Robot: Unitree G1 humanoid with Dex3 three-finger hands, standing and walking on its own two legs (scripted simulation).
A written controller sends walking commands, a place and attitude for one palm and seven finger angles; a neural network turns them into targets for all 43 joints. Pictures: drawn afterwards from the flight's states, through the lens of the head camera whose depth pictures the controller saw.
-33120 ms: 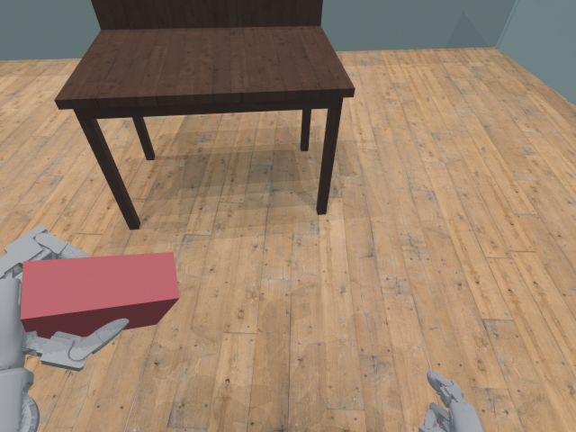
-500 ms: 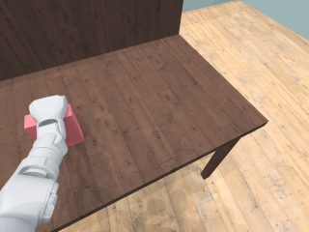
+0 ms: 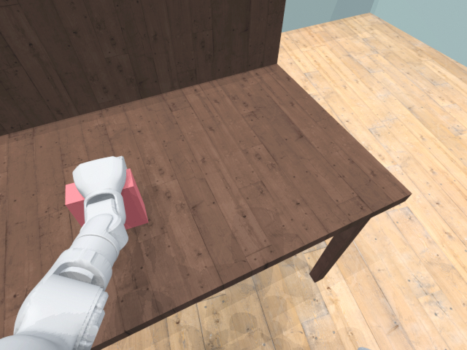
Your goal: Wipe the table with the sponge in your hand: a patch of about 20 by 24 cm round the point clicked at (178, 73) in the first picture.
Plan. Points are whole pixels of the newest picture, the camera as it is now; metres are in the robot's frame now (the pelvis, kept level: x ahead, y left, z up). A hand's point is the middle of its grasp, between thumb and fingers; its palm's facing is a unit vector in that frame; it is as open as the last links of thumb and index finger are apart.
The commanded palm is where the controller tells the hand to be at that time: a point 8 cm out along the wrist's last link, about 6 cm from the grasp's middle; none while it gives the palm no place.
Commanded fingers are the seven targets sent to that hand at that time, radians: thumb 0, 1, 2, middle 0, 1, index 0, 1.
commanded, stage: wipe back along the middle lane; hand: left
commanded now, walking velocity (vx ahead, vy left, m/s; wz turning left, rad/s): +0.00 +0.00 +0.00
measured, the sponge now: (113, 211) +0.39 +0.28 -0.04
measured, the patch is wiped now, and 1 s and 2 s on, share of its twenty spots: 0.75 0.85 0.90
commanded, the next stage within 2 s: slide across to the third lane in 1.50 s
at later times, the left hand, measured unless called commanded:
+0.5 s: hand (118, 208) +0.36 +0.24 +0.01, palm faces -0.06 +0.00 -1.00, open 9.4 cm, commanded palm +0.32 +0.21 +0.03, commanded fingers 0.00 0.10 1.30 -1.20 -1.60 -1.20 -1.60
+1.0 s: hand (125, 231) +0.32 +0.22 +0.01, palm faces -0.04 -0.03 -1.00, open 9.3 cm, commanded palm +0.27 +0.19 +0.03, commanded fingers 0.00 0.10 1.30 -1.20 -1.60 -1.20 -1.60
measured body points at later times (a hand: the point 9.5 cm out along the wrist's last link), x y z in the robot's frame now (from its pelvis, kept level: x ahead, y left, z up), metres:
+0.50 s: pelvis +0.00 +0.00 +0.00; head +0.02 -0.01 +0.45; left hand +0.36 +0.24 +0.06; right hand +0.14 -0.25 -0.12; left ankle +0.00 +0.08 -0.72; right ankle -0.02 -0.12 -0.72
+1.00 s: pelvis +0.00 -0.01 +0.00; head +0.00 -0.03 +0.45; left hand +0.31 +0.21 +0.06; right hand +0.20 -0.24 -0.10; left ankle +0.00 +0.08 -0.72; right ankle -0.02 -0.12 -0.72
